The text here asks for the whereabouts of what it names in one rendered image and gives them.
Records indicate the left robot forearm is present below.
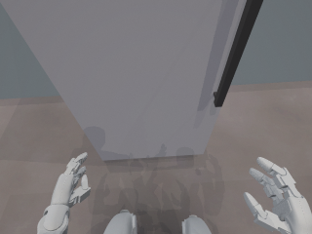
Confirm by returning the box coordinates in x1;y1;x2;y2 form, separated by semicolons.
37;204;70;234

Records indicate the robot right hand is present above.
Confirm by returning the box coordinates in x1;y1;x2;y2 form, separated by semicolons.
243;157;312;234

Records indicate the fridge door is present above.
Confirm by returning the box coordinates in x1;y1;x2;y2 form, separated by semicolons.
0;0;247;161

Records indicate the robot left hand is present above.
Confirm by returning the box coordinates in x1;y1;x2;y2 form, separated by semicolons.
51;152;91;209

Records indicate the right robot thigh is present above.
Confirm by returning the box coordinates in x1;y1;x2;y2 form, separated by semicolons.
181;217;212;234

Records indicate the handle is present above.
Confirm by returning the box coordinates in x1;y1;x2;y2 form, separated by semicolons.
214;0;263;107

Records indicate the robot thigh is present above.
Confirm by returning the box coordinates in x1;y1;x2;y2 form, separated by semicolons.
103;213;137;234
181;217;212;234

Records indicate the left robot thigh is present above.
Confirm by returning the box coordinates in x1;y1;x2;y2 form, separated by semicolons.
103;213;137;234

